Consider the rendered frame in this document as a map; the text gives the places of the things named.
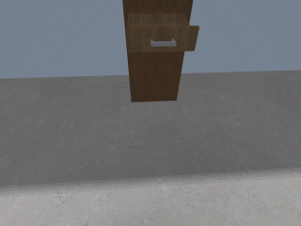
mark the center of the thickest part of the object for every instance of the handle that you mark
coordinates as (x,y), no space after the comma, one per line
(162,43)

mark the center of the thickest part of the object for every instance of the drawer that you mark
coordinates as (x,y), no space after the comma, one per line
(142,28)

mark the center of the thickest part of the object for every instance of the cabinet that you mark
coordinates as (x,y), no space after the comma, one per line
(155,76)

